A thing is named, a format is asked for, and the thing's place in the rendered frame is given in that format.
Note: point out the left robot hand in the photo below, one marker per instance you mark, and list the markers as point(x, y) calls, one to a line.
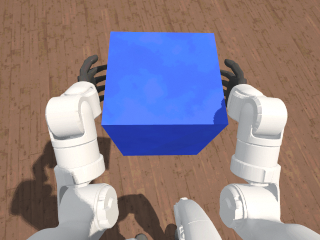
point(87, 74)

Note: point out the robot left forearm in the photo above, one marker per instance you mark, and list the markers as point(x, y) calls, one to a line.
point(70, 120)

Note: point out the right robot thigh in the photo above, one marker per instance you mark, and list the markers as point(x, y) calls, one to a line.
point(195, 222)

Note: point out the robot right forearm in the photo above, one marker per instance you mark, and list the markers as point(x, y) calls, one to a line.
point(261, 122)

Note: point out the robot right shin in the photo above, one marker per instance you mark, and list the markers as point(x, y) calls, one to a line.
point(180, 230)

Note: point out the right robot hand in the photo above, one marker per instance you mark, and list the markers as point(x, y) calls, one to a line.
point(234, 79)

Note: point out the robot left upper arm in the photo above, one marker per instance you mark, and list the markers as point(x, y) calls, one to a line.
point(84, 214)

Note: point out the carton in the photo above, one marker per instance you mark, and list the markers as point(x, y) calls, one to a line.
point(163, 93)

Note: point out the robot right upper arm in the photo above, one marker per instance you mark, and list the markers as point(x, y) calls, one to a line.
point(254, 213)

